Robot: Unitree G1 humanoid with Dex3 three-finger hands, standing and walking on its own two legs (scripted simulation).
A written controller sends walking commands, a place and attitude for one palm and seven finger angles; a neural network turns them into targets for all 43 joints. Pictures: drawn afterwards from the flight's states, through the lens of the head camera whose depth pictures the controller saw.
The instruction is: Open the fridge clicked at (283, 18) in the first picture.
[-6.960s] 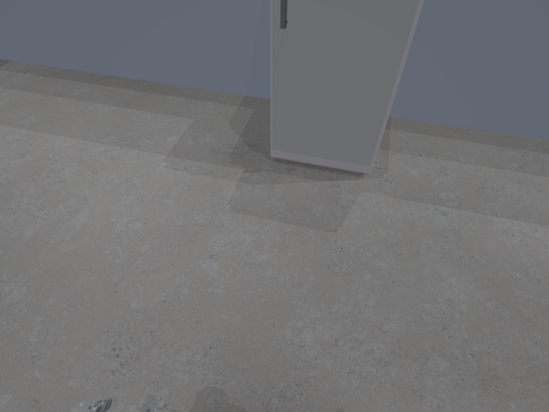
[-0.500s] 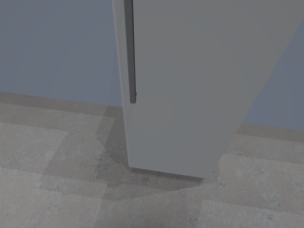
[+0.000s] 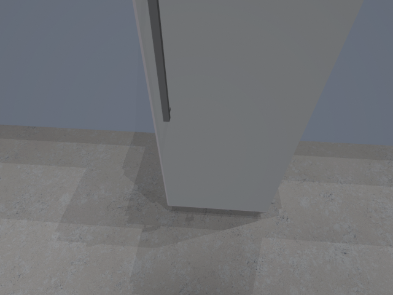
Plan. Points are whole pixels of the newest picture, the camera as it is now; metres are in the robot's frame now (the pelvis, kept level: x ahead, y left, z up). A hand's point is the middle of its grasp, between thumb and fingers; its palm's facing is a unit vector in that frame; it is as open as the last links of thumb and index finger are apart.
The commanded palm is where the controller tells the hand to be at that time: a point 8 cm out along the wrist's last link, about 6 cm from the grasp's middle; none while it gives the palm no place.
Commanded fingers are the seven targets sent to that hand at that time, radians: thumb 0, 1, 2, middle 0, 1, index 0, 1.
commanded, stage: come to a stop and stand still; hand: left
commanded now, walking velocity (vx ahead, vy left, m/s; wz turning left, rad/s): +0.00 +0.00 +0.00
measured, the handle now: (159, 40) +0.66 +0.12 +0.22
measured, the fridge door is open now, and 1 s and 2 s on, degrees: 0 0 0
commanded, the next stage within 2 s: look again from close up in 0.20 s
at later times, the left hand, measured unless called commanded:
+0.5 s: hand out of the picture -0.08 +0.13 -0.18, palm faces +0.05 -0.99 -0.13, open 7.4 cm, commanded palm none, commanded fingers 0.00 0.90 0.90 -0.20 -0.30 -0.20 -0.30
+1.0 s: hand out of the picture +0.04 +0.12 -0.18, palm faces +0.00 -0.98 -0.17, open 7.4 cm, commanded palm none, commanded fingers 0.00 0.90 0.90 -0.20 -0.30 -0.20 -0.30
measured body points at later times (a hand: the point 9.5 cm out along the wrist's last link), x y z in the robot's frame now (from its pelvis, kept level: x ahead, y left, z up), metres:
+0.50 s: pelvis +0.00 -0.02 -0.01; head +0.00 -0.01 +0.44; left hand -0.08 +0.18 -0.17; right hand +0.00 -0.24 -0.17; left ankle +0.10 +0.08 -0.74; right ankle -0.03 -0.11 -0.74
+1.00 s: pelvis +0.05 -0.03 +0.00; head +0.07 -0.04 +0.45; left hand +0.04 +0.17 -0.16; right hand +0.04 -0.25 -0.17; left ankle +0.10 +0.08 -0.74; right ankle -0.03 -0.11 -0.74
